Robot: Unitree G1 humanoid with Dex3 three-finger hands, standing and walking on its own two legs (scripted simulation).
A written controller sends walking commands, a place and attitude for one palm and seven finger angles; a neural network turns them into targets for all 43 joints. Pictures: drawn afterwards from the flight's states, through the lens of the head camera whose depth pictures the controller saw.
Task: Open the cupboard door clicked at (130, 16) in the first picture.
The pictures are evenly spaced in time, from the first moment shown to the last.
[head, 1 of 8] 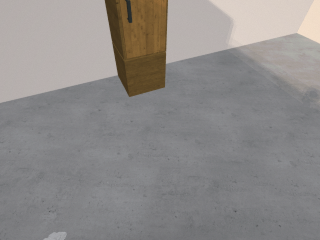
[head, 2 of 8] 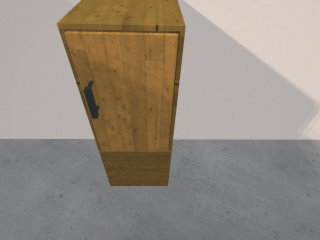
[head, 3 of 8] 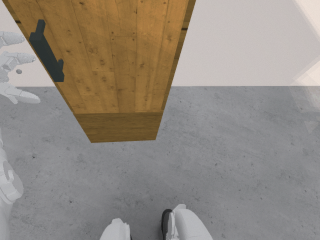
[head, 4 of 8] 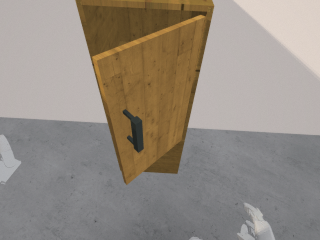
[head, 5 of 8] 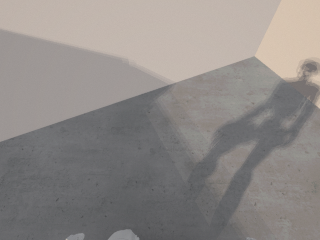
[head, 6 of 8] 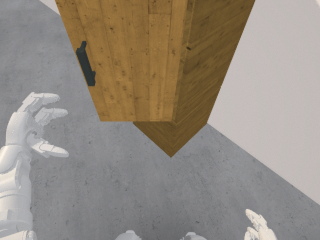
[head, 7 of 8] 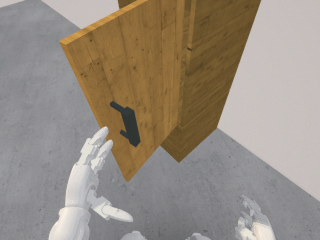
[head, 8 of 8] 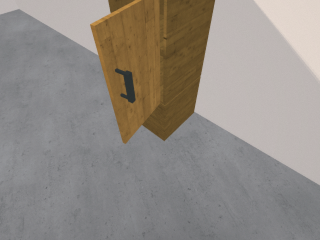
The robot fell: no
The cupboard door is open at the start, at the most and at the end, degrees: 0 101 100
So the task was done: yes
